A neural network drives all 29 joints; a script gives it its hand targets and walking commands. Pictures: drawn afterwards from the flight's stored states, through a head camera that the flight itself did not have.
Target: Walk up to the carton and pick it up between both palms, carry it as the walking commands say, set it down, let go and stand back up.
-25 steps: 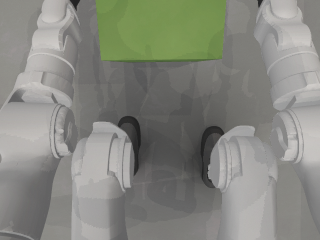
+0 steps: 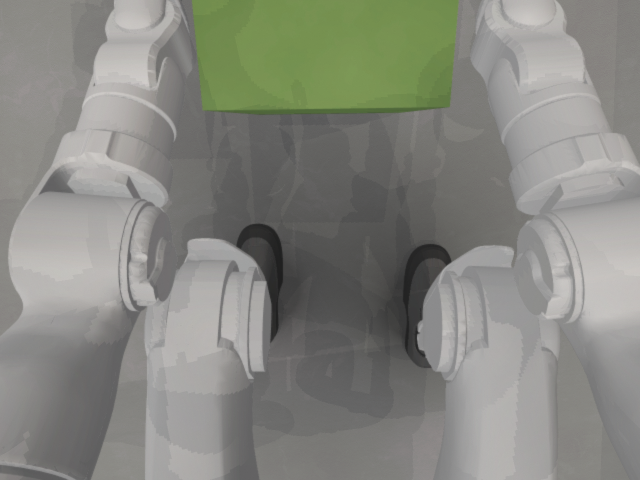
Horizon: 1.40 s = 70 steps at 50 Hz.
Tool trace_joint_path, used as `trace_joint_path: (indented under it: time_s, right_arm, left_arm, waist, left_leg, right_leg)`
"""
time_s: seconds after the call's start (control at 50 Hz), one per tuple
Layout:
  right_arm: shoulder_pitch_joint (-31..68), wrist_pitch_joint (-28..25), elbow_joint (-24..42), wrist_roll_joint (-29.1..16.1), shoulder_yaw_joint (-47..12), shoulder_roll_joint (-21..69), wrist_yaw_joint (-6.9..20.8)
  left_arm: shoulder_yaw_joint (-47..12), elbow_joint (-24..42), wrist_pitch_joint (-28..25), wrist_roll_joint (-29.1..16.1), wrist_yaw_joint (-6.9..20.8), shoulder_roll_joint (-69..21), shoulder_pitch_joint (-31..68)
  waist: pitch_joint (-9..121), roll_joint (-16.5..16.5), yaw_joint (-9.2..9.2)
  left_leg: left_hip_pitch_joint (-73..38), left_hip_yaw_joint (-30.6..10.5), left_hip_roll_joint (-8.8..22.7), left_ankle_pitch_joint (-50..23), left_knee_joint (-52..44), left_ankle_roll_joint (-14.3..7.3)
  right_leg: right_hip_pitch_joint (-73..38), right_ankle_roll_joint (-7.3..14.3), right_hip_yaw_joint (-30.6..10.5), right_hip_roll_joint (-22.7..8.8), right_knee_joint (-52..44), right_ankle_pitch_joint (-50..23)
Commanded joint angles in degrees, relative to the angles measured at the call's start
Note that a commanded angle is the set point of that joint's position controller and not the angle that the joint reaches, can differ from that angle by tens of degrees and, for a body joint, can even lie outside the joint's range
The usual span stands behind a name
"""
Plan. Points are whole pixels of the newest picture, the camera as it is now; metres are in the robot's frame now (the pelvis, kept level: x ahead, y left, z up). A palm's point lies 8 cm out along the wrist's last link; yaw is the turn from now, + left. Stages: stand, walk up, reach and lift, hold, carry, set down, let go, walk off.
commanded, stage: reach and lift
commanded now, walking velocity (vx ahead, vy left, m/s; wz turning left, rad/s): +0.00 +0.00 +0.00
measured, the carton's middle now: (327, 4) +0.54 +0.04 -0.25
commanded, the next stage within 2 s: none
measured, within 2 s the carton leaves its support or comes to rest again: leaves its support in 0.56 s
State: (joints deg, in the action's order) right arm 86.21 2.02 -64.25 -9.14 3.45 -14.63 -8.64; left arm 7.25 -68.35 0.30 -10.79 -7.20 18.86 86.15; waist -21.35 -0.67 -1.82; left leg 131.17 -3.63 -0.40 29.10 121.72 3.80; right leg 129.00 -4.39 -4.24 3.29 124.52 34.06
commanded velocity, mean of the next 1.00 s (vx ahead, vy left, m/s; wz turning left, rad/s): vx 0.00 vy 0.00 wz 0.00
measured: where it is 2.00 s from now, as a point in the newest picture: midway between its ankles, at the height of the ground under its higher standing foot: (342, 314)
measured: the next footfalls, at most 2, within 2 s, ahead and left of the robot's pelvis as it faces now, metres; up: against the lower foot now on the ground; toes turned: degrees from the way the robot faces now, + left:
none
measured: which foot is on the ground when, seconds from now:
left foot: down 0.00-1.00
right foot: down 0.00-1.00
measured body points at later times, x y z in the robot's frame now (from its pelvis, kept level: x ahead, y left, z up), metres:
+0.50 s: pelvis +0.01 +0.00 -0.01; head +0.38 +0.01 +0.24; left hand +0.55 +0.18 -0.19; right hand +0.56 -0.11 -0.19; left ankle +0.13 +0.14 -0.34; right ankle +0.11 -0.14 -0.34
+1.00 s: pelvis +0.00 +0.00 +0.01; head +0.36 +0.01 +0.28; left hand +0.56 +0.18 -0.13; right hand +0.57 -0.11 -0.13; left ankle +0.13 +0.14 -0.34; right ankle +0.11 -0.14 -0.34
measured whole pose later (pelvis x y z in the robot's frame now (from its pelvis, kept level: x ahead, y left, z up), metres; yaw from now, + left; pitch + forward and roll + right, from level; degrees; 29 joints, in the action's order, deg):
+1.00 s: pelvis +0.00 +0.00 +0.01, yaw -1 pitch +43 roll +0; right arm 78.2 13.5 -48.6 3.5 19.7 -6.7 -8.0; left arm 20.3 -48.9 15.3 3.8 -4.9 11.3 77.2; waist -9.7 -2.1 -2.1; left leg 133.1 -4.8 -2.6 29.4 119.9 5.0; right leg 131.2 -5.5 -5.1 6.1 122.2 33.5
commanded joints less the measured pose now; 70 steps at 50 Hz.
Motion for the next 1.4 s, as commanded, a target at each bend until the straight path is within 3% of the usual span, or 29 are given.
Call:
trace_joint_path:
  time_s: [0.0, 0.08, 0.2, 0.26, 0.34, 0.48, 0.66, 1.04, 1.2, 1.38]
  right_arm:
    - [15.6, -1.0, 5.9, 0.8, -0.9, 1.6, 1.2]
    - [19.9, -0.6, 6.5, 1.4, -3.6, 14.1, 4.0]
    - [26.9, 2.3, 7.2, 5.4, -5.6, 42.1, 12.2]
    - [26.1, 4.3, 8.9, 6.8, -4.2, 48.8, 14.8]
    - [26.0, 5.8, 10.9, 7.1, -3.9, 52.4, 16.5]
    - [24.5, 6.4, 11.8, 6.3, -4.9, 54.1, 16.7]
    - [27.6, 6.9, 18.5, 3.8, -9.5, 58.5, 15.9]
    - [26.8, 12.8, 19.2, 8.4, -6.6, 63.7, 16.7]
    - [23.3, 14.3, 18.2, 10.7, -4.2, 64.5, 18.2]
    - [22.6, 14.9, 21.1, 10.3, -6.3, 66.2, 18.6]
  left_arm:
    - [-2.6, 6.5, -0.9, -0.4, 2.0, -3.2, 17.1]
    - [-5.5, 7.7, -0.5, 0.0, 4.6, -14.5, 21.5]
    - [-8.7, 10.1, 3.1, 2.9, 13.4, -42.5, 30.4]
    - [-7.7, 12.3, 5.0, 4.3, 16.3, -48.6, 30.1]
    - [-6.7, 14.3, 6.6, 5.5, 18.2, -52.4, 28.5]
    - [-7.1, 16.3, 7.8, 5.7, 19.0, -54.7, 25.5]
    - [-9.6, 22.0, 8.9, 5.2, 19.0, -57.5, 25.6]
    - [-10.3, 26.5, 14.8, 9.4, 19.3, -62.6, 28.1]
    - [-8.9, 26.3, 16.5, 11.4, 19.4, -65.0, 25.3]
    - [-10.4, 29.2, 17.0, 11.2, 18.9, -66.6, 24.2]
  waist:
    - [69.7, -0.3, 0.30]
    - [69.1, -0.5, 0.06]
    - [66.1, -2.1, -0.10]
    - [65.9, -2.8, -0.42]
    - [63.8, -2.6, -1.44]
    - [64.0, -2.3, -1.57]
    - [77.6, -3.5, -3.65]
    - [85.8, -0.5, -2.65]
    - [85.0, 0.9, -1.57]
    - [90.6, 0.6, -1.86]
  left_leg:
    - [-38.4, 6.8, -2.6, -17.6, -7.3, -0.9]
    - [-37.3, 7.2, -3.3, -17.5, -7.2, -0.9]
    - [-34.0, 8.4, -4.8, -15.3, -6.0, -1.3]
    - [-32.1, 8.9, -5.2, -15.4, -5.3, -2.0]
    - [-30.8, 9.0, -5.3, -15.7, -4.9, -2.4]
    - [-31.4, 8.8, -5.4, -17.1, -4.9, -2.3]
    - [-35.8, 9.7, -5.5, -22.6, -5.1, -2.4]
    - [-39.7, 11.6, -6.2, -15.3, -12.3, -1.6]
    - [-40.9, 11.1, -6.7, -16.7, -15.1, -1.3]
    - [-44.6, 11.0, -6.8, -20.5, -17.2, -1.1]
  right_leg:
    - [-30.2, 0.9, 8.0, 1.5, -9.9, -17.2]
    - [-30.5, 0.9, 8.2, 2.1, -9.3, -17.5]
    - [-29.2, 1.3, 8.6, 3.7, -8.4, -15.9]
    - [-26.9, 1.7, 9.0, 4.4, -8.2, -16.2]
    - [-23.5, 2.2, 9.1, 4.7, -8.0, -15.7]
    - [-23.1, 2.5, 9.3, 5.1, -7.6, -16.8]
    - [-30.6, 1.5, 9.4, 5.6, -7.9, -22.8]
    - [-30.0, 1.2, 11.3, 6.1, -14.4, -15.1]
    - [-27.6, 1.5, 11.5, 6.5, -17.3, -15.5]
    - [-30.3, 1.2, 11.6, 6.7, -19.6, -18.7]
